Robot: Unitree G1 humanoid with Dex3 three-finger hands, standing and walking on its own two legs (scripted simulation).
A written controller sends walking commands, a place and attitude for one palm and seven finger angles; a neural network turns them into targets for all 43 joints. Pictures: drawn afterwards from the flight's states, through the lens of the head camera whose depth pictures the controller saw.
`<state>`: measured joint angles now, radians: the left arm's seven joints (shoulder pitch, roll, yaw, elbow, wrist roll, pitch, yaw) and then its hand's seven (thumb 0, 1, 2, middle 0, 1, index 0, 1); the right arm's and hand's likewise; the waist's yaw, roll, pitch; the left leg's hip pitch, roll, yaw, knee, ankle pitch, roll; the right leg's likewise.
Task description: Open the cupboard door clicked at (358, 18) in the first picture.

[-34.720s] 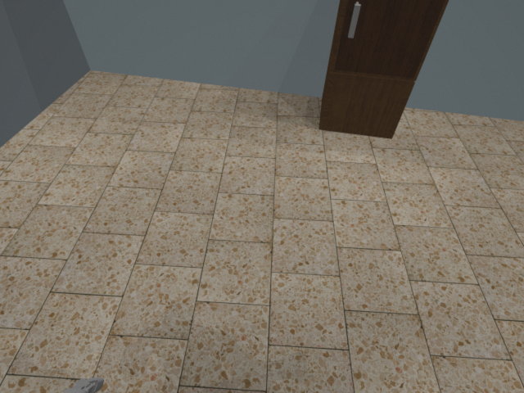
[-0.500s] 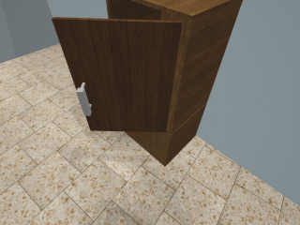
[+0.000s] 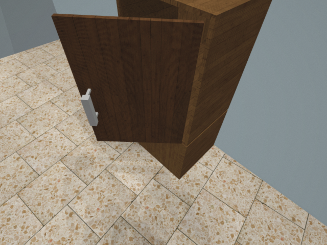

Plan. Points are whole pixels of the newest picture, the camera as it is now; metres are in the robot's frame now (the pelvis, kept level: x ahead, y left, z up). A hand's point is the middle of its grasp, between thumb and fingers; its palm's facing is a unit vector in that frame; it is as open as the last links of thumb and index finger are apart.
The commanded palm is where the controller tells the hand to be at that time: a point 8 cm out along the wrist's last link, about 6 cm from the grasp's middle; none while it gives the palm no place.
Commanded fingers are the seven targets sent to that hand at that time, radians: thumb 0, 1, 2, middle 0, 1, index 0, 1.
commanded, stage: look again from close up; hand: left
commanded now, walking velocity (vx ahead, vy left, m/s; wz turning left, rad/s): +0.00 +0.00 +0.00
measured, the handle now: (91, 107) +0.60 +0.32 -0.08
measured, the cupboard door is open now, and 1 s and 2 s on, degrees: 44 44 44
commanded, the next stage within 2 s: shuffle to correct the standing spot in 0.12 s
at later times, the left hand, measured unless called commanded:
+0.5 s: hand out of the picture +0.06 +0.22 -0.18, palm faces +0.04 -0.96 -0.26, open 7.3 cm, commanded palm none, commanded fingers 0.00 0.90 0.90 -0.20 -0.30 -0.20 -0.30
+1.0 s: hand out of the picture +0.14 +0.21 -0.17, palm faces +0.03 -0.97 -0.22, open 7.3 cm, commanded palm none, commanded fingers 0.00 0.90 0.90 -0.20 -0.30 -0.20 -0.30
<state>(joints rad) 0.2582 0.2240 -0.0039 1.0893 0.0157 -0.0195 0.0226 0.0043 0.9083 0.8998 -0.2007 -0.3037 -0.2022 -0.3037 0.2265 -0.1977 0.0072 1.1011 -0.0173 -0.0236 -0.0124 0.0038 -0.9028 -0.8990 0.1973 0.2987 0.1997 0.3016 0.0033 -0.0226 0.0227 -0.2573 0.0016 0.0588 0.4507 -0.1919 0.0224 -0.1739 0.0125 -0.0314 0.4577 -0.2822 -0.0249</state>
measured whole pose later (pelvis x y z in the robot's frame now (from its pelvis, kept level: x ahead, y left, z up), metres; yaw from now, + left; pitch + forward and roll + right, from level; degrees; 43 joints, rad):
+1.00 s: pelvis +0.06 +0.04 -0.01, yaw +0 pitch -1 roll +1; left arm 0.18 0.14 0.02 1.00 0.02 0.00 0.05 0.00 0.91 0.90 -0.20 -0.30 -0.20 -0.30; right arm 0.30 -0.13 0.00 1.06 -0.02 0.00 -0.03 0.01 -0.91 -0.90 0.20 0.30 0.20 0.30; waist -0.01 0.00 0.05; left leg -0.17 -0.08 0.11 0.50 -0.32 0.07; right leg -0.28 -0.03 -0.06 0.58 -0.29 -0.03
